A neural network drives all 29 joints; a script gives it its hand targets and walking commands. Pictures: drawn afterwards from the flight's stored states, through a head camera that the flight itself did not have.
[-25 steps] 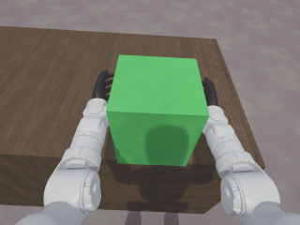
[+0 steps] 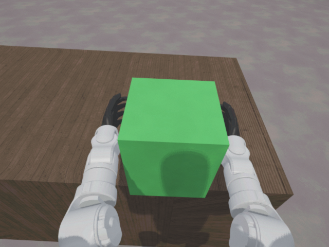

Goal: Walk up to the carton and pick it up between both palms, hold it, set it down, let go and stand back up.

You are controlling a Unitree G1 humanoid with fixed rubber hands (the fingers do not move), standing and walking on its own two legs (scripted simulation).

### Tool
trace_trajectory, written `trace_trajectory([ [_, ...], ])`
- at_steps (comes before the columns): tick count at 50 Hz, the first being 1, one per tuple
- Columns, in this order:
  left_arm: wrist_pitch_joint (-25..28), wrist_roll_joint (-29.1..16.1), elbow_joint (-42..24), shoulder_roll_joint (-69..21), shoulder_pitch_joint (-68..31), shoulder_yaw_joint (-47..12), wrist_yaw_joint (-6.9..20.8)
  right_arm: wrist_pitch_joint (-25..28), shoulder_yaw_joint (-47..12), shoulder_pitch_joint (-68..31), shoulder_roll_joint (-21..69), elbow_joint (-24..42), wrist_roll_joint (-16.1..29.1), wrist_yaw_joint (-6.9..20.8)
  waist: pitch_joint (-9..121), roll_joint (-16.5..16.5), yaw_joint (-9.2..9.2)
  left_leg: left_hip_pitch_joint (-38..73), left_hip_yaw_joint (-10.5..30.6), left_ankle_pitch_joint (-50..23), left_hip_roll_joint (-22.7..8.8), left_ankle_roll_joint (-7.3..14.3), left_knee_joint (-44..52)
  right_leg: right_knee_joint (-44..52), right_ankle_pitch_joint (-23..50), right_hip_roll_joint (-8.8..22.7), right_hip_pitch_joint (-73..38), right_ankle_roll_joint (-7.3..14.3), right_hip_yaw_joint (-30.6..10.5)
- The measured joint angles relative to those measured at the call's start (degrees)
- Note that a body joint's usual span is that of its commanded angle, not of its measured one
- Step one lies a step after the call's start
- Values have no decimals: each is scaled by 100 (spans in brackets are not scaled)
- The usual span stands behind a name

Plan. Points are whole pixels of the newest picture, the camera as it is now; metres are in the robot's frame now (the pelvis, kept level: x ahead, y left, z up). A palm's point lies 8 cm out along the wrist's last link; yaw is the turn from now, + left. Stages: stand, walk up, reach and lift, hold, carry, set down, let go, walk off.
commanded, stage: reach and lift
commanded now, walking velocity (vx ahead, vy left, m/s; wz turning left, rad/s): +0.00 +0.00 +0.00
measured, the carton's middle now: (170, 140) +0.38 +0.00 +0.06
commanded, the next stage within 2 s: none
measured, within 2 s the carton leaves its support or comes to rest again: leaves its support in 0.80 s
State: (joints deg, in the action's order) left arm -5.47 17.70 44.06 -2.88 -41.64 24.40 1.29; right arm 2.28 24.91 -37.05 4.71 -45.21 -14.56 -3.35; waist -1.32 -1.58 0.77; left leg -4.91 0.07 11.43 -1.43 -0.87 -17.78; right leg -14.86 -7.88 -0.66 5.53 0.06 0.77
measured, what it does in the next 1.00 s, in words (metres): stands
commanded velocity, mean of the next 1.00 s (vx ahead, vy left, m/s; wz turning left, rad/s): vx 0.00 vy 0.00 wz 0.00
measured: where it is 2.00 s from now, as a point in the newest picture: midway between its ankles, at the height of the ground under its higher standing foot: outside the picture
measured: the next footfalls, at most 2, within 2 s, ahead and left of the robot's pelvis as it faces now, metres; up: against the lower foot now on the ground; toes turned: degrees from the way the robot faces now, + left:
none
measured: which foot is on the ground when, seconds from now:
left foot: down 0.00-1.00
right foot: down 0.00-1.00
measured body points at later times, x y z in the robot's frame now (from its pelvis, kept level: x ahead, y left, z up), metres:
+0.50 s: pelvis +0.00 +0.00 +0.00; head +0.01 +0.02 +0.45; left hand +0.41 +0.15 +0.10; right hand +0.39 -0.16 +0.09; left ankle -0.02 +0.12 -0.75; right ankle +0.00 -0.12 -0.75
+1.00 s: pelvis -0.02 +0.00 +0.00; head -0.03 +0.03 +0.45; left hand +0.40 +0.14 +0.14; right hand +0.38 -0.16 +0.12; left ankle -0.02 +0.12 -0.75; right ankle +0.00 -0.12 -0.75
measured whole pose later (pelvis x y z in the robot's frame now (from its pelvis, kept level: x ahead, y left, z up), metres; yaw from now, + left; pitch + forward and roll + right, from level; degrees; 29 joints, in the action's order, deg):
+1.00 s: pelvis -0.02 +0.00 +0.00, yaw +2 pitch -1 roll -1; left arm -1.5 18.8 43.6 -3.4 -44.6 22.0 -0.6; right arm 19.3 25.5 -39.1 1.6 -56.3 -14.6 -6.7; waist 0.7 -3.6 0.8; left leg -8.1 0.5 9.2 -1.7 -1.1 -18.0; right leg -13.9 -5.6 -0.4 7.5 0.6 3.3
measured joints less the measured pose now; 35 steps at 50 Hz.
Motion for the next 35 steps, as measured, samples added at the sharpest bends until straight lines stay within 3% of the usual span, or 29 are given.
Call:
trace_trajectory([
  [13, -384, 127, -451, -107, 90, -42, 27, 42, 36, 52, 8, 28, -2, 80, -33, -112, 11, -21, -37, 19, -21, 6, -32, 58, 31, -6, -20, 1, 23],
  [35, -292, 150, -537, -137, 207, -43, 31, 406, -102, 133, -28, -97, 19, -19, 71, -85, 76, -136, 28, -36, -6, -7, -30, -10, -1, 34, 78, 16, 178],
])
